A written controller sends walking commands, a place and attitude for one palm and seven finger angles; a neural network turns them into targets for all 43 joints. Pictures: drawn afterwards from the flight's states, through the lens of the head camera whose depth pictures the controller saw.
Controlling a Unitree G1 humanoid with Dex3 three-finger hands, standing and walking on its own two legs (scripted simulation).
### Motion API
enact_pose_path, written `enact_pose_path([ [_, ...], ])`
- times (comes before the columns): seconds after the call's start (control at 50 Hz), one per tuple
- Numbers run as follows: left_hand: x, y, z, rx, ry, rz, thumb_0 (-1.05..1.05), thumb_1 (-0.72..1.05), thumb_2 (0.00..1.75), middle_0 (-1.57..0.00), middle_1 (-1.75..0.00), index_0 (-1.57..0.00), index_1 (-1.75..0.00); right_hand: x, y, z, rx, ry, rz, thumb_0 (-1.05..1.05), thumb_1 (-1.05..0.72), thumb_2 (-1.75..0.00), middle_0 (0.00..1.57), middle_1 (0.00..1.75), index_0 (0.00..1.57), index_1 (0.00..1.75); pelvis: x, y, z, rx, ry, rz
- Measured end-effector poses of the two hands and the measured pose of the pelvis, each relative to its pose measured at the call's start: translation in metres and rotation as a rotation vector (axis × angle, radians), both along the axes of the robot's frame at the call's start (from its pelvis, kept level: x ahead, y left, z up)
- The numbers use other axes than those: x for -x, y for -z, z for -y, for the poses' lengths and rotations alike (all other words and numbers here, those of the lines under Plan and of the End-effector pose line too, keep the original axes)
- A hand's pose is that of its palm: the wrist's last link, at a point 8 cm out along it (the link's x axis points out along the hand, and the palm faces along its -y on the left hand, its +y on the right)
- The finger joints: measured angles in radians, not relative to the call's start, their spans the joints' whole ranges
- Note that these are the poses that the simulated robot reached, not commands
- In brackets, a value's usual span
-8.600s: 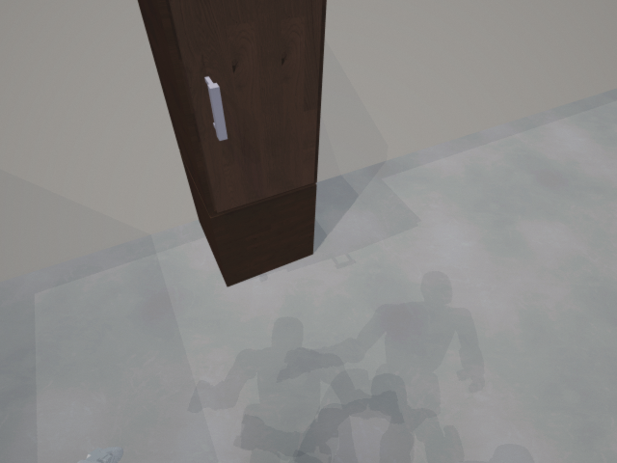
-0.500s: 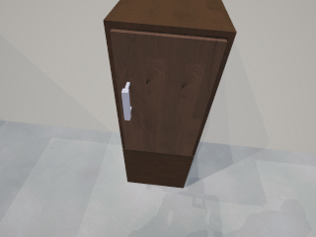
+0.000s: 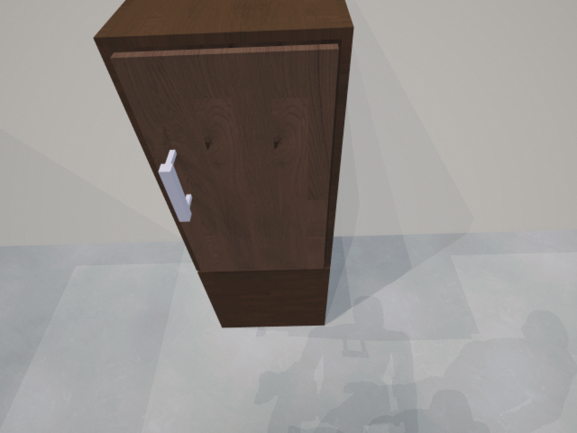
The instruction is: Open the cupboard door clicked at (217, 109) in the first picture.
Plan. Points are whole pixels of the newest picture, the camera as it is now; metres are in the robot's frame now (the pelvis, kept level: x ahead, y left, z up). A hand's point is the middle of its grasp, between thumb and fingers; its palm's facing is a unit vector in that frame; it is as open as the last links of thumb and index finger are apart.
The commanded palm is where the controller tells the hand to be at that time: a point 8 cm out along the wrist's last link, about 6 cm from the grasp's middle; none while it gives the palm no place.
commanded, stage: come to a stop and stand still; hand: left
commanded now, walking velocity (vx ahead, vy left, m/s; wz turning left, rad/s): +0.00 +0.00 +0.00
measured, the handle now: (178, 186) +0.54 +0.23 +0.01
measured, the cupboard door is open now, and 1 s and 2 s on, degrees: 0 0 0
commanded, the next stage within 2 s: look again from close up in 0.50 s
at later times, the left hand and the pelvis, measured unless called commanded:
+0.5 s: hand out of the picture -0.04 +0.15 -0.17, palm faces +0.05 -0.98 -0.18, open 7.3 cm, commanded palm none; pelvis +0.00 -0.01 +0.01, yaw +0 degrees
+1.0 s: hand out of the picture -0.02 +0.15 -0.17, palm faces +0.04 -0.99 -0.15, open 7.4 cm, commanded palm none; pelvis +0.00 +0.00 +0.01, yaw +0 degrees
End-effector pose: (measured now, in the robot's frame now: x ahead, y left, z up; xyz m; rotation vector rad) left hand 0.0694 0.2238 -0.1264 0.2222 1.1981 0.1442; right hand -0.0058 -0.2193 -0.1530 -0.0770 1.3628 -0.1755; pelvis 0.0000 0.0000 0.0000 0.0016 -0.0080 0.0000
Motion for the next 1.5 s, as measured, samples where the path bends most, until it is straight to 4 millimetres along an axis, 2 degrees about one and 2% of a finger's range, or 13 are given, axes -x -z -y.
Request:
enact_pose_path([
  [0.1,0.012,0.008,0.003,0.013,-0.045,0.003,0.00,0.93,0.90,-0.20,-0.30,-0.21,-0.30,-0.026,-0.002,0.007,0.028,-0.033,0.084,0.01,-0.94,-0.90,0.20,0.30,0.20,0.30,-0.003,0.004,0.004,0.006,-0.006,0.023],
  [0.22,0.045,0.007,0.005,0.014,-0.060,-0.061,0.00,0.93,0.90,-0.20,-0.30,-0.20,-0.30,-0.033,-0.007,0.013,0.029,-0.057,0.107,0.01,-0.94,-0.90,0.19,0.30,0.20,0.30,-0.003,-0.001,0.009,-0.004,0.003,0.022],
  [0.38,0.094,0.009,0.018,0.043,-0.092,-0.183,0.00,0.91,0.90,-0.20,-0.30,-0.20,-0.30,-0.011,-0.008,0.012,0.012,-0.066,0.029,0.00,-0.92,-0.90,0.19,0.30,0.20,0.30,-0.002,-0.004,0.013,-0.007,-0.001,0.020],
  [0.52,0.116,0.013,0.030,0.075,-0.108,-0.240,0.00,0.91,0.90,-0.20,-0.30,-0.20,-0.30,0.014,-0.008,0.004,-0.001,-0.057,-0.049,0.00,-0.91,-0.90,0.19,0.30,0.20,0.30,-0.002,-0.005,0.014,-0.005,-0.002,0.019],
  [0.74,0.110,0.017,0.035,0.102,-0.101,-0.227,0.00,0.91,0.90,-0.20,-0.30,-0.20,-0.30,0.029,-0.009,-0.012,-0.019,-0.040,-0.085,0.00,-0.91,-0.90,0.19,0.30,0.20,0.30,-0.003,-0.005,0.009,-0.004,-0.001,0.015],
  [0.98,0.096,0.018,0.026,0.104,-0.088,-0.195,0.00,0.91,0.90,-0.20,-0.30,-0.20,-0.30,0.020,-0.009,-0.024,-0.022,-0.035,-0.055,0.00,-0.91,-0.90,0.19,0.30,0.20,0.30,-0.003,-0.005,0.000,-0.004,0.005,0.011],
  [1.26,0.100,0.016,0.015,0.091,-0.087,-0.222,0.00,0.91,0.90,-0.20,-0.30,-0.20,-0.30,0.016,-0.009,-0.029,-0.015,-0.041,-0.060,0.00,-0.91,-0.90,0.19,0.30,0.20,0.30,-0.004,-0.005,-0.010,0.001,0.009,-0.002],
  [1.28,0.091,0.011,0.013,0.101,-0.119,-0.176,0.00,0.91,0.90,-0.20,-0.30,-0.20,-0.30,0.013,-0.010,-0.026,-0.004,-0.045,-0.040,0.01,-0.91,-0.90,0.20,0.30,0.20,0.30,-0.003,-0.004,-0.011,0.004,0.004,-0.002],
  [1.32,0.066,-0.012,-0.010,0.011,-0.135,-0.014,0.06,0.96,0.90,-0.20,-0.30,-0.21,-0.30,0.001,-0.015,-0.015,0.038,-0.048,0.085,0.02,-0.93,-0.90,0.20,0.30,0.21,0.30,-0.002,-0.002,-0.013,-0.004,0.005,0.002],
  [1.36,0.031,-0.042,-0.031,-0.057,-0.153,0.199,0.08,0.98,0.89,-0.21,-0.31,-0.21,-0.31,-0.019,-0.018,-0.004,0.067,-0.046,0.217,0.03,-0.93,-0.90,0.20,0.30,0.21,0.30,-0.001,0.001,-0.015,-0.008,-0.016,-0.007],
  [1.4,-0.010,-0.075,-0.037,-0.074,-0.134,0.421,0.08,0.96,0.88,-0.20,-0.32,-0.21,-0.32,-0.044,-0.021,0.007,0.093,-0.062,0.344,0.03,-0.93,-0.90,0.20,0.30,0.21,0.30,0.002,0.004,-0.019,-0.006,-0.034,-0.015],
  [1.46,-0.073,-0.118,-0.020,-0.013,-0.036,0.765,0.06,0.90,0.86,-0.20,-0.35,-0.20,-0.35,-0.089,-0.031,0.019,0.136,-0.107,0.535,0.02,-0.92,-0.90,0.20,0.30,0.20,0.30,0.007,0.012,-0.023,-0.001,-0.049,-0.050],
  [1.5,-0.108,-0.132,0.002,0.089,0.026,0.965,0.05,0.85,0.85,-0.20,-0.37,-0.20,-0.38,-0.118,-0.040,0.024,0.162,-0.135,0.643,0.02,-0.92,-0.90,0.20,0.30,0.20,0.30,0.011,0.021,-0.022,-0.002,-0.044,-0.095],
])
